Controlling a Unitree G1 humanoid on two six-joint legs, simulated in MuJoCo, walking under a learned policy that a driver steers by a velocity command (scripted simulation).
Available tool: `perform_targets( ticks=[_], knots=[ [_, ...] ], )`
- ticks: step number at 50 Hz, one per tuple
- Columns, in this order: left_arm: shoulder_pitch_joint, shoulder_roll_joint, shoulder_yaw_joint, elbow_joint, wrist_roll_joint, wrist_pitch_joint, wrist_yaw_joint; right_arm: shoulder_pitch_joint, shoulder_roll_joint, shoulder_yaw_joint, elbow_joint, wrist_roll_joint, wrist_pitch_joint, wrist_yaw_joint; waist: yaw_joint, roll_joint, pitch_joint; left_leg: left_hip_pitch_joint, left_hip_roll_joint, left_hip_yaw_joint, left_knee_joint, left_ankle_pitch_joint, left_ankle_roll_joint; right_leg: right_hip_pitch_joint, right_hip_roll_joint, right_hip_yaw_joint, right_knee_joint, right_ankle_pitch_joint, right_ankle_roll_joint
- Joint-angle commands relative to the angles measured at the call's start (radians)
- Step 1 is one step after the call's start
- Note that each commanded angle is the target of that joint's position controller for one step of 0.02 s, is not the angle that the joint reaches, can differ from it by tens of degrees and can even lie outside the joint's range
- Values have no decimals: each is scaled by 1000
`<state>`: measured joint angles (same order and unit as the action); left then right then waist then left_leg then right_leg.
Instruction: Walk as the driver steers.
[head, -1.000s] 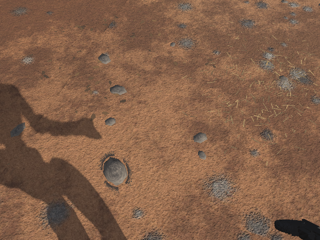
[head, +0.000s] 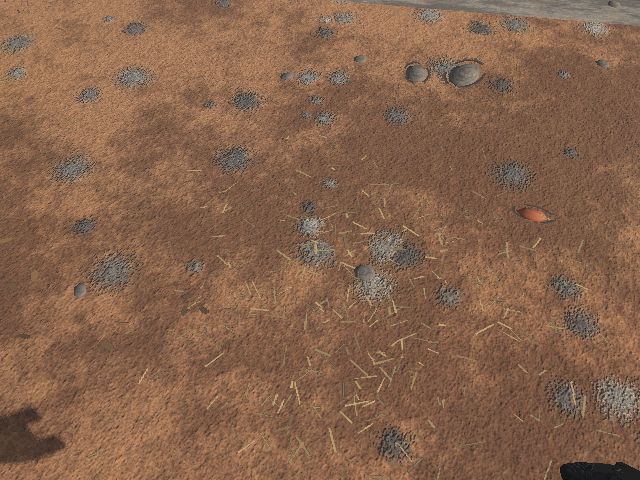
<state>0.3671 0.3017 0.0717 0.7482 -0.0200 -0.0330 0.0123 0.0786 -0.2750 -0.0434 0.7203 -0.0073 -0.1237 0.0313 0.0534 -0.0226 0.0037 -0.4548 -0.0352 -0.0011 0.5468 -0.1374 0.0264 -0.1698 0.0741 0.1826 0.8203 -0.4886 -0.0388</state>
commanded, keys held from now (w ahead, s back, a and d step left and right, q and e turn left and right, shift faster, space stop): w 1.00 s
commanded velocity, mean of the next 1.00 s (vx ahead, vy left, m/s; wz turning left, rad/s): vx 0.50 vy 0.00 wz -0.06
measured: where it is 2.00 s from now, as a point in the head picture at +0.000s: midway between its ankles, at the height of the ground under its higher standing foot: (357, 253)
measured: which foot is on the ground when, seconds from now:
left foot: down 0.00-0.48, up 0.50-0.96, down 0.98-1.00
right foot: up 0.00-0.44, down 0.46-0.98, up 1.00-1.00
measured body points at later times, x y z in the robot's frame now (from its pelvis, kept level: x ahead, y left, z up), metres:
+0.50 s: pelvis +0.27 -0.04 +0.00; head +0.30 -0.05 +0.45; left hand +0.52 +0.18 -0.06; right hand +0.24 -0.32 -0.13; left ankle +0.10 +0.11 -0.70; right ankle +0.37 -0.14 -0.72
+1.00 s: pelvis +0.54 -0.02 +0.00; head +0.57 -0.01 +0.45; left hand +0.53 +0.27 -0.13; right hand +0.76 -0.25 -0.08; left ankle +0.67 +0.09 -0.73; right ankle +0.37 -0.14 -0.72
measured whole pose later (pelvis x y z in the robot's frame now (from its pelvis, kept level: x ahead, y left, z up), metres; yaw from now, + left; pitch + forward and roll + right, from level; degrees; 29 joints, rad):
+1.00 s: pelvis +0.54 -0.02 +0.00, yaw -1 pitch +2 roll -1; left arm 0.40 0.30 0.06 0.89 -0.01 -0.04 0.01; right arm 0.02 -0.26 -0.03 0.74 0.00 -0.09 0.04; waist 0.07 0.01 0.02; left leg -0.49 0.02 0.02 0.51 -0.06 0.04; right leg 0.02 0.00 -0.02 0.44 -0.45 0.00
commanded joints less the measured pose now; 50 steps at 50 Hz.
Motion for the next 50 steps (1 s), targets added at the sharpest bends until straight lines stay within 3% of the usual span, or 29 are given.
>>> perform_targets(
  ticks=[1,2,3,5,7,9,12,16,19,21,22,23,24,25,26,27,28,29,31,33,36,39,43,45,47,48,49,50],
  knots=[
    [4,132,14,-86,-18,-30,0,273,-156,-55,16,22,5,-1,-143,169,-135,658,388,-670,-271,-409,224,-619,-49,8,478,0,9],
    [-71,126,11,-104,-6,-31,2,220,-139,-46,5,9,12,-3,-129,97,-76,549,346,-546,-276,-306,197,-599,-90,-37,456,70,8],
    [-116,114,11,-119,10,-37,-1,186,-118,-38,8,2,17,-4,-112,78,-17,455,308,-464,-298,-196,196,-589,-121,-57,392,122,10],
    [-100,84,10,-115,11,-37,-9,169,-92,-26,13,-5,14,-8,-74,122,-14,370,257,-363,-333,-47,186,-502,-160,-76,305,177,15],
    [-99,52,2,-116,11,-32,-12,184,-107,-29,27,7,11,-11,-66,127,-16,345,251,-300,-360,45,203,-490,-170,-102,227,186,27],
    [-162,31,-9,-137,17,-33,-12,200,-142,-38,42,14,13,-17,-78,106,2,337,255,-250,-388,113,214,-508,-179,-120,109,252,43],
    [-250,11,-20,-152,15,-41,-20,225,-163,-42,62,20,24,-22,-107,98,14,330,226,-163,-402,154,190,-468,-168,-143,-79,420,51],
    [-361,15,-21,-178,3,-49,-35,297,-175,-41,101,29,37,-23,-146,96,37,355,232,-123,-383,163,169,-404,-135,-168,-226,529,49],
    [-404,32,-16,-200,0,-55,-48,320,-187,-44,124,33,53,-26,-139,104,54,438,275,-139,-340,204,151,-404,-122,-167,-287,464,16],
    [-345,60,-3,-187,4,-59,-51,303,-207,-50,129,34,63,-31,-88,114,22,468,278,-124,-256,370,129,-297,-96,-189,-328,414,-16],
    [-239,90,14,-155,10,-58,-46,290,-203,-48,127,36,67,-34,-28,103,-43,448,243,-85,-133,514,107,-138,-71,-214,-359,424,-42],
    [-81,140,37,-113,15,-56,-36,285,-173,-35,116,25,67,-36,42,77,-155,343,194,-44,68,488,75,109,-118,-170,-334,447,-81],
    [58,241,59,-98,36,-49,-27,349,-83,-3,80,4,52,-34,53,-117,-324,-4,78,19,451,125,8,500,-377,194,-320,417,-208],
    [92,214,52,-78,17,-42,-31,377,-67,6,89,14,32,-28,49,-264,-407,-214,-8,-64,662,-428,-11,591,-478,531,-470,250,-299],
    [40,152,30,-81,10,-41,-32,306,-162,-20,76,37,19,-21,54,-164,-264,-318,56,-109,742,-403,-1,488,-444,455,-505,147,-258],
    [-23,124,19,-88,11,-40,-31,225,-167,-22,55,46,14,-17,36,-111,-150,-331,101,-81,722,-314,8,352,-401,320,-526,173,-226],
    [-80,103,11,-88,19,-42,-35,190,-154,-21,50,35,15,-19,6,-51,-72,-301,133,-62,663,-241,2,217,-357,227,-562,253,-211],
    [-120,77,3,-90,25,-48,-39,191,-148,-27,54,21,24,-22,-27,-54,-39,-247,161,-69,606,-189,-4,124,-323,163,-594,332,-198],
    [-146,74,5,-81,25,-59,-41,229,-107,-21,69,18,44,-22,-68,-72,-30,-165,173,-65,560,-141,-22,26,-298,95,-646,417,-205],
    [-136,92,11,-60,20,-71,-39,201,-91,-18,60,12,57,-27,-77,-57,-9,-182,177,-59,493,-82,-40,-6,-292,35,-677,486,-216],
    [-98,113,16,-27,19,-69,-27,95,-75,-11,31,6,55,-25,-50,-30,22,-215,174,-54,306,87,-53,5,-271,-38,-697,524,-200],
    [-50,134,20,4,11,-62,-18,-13,-56,-1,6,11,43,-13,-10,-27,43,-164,142,-26,121,227,-48,10,-249,-96,-701,510,-171],
    [26,150,24,57,2,-46,-14,-120,-67,1,-35,22,35,6,23,-27,67,-173,117,-26,10,222,-26,124,-297,-87,-663,501,-162],
    [35,157,28,76,-1,-34,-9,-135,-80,-2,-49,21,31,16,14,-34,66,-175,109,-29,-28,152,-1,194,-326,-76,-620,551,-147],
    [24,169,32,85,-1,-23,-4,-85,-104,-11,-40,20,27,19,-22,-55,32,-83,82,-2,-51,76,26,234,-331,-79,-546,704,-126],
    [5,171,31,85,-1,-17,-2,4,-128,-26,-15,17,26,16,-76,-57,-22,52,50,30,-76,70,49,226,-302,-108,-440,862,-106],
    [8,145,19,81,6,-13,1,159,-178,-51,32,14,26,6,-141,-36,-130,289,59,23,-64,98,83,149,-247,-149,-250,888,-76],
    [70,71,-8,51,23,-24,-1,304,-268,-73,53,-4,29,-2,-156,106,-294,672,288,-278,-26,97,192,-162,-152,-203,103,606,-19]
  ],
)
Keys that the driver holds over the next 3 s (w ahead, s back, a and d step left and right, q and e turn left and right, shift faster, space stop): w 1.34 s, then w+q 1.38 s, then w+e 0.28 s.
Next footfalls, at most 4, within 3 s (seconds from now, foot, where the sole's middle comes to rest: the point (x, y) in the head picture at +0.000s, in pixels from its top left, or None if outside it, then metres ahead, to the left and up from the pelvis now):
0.46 right None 0.40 -0.14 -0.76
0.98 left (308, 377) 0.70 0.09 -0.76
1.50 right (416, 279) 0.99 -0.16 -0.76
2.04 left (302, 208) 1.22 0.14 -0.76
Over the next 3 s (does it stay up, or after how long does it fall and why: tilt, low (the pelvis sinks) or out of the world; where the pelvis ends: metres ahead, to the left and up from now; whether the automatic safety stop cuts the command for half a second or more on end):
stays up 1.54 0.26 0.01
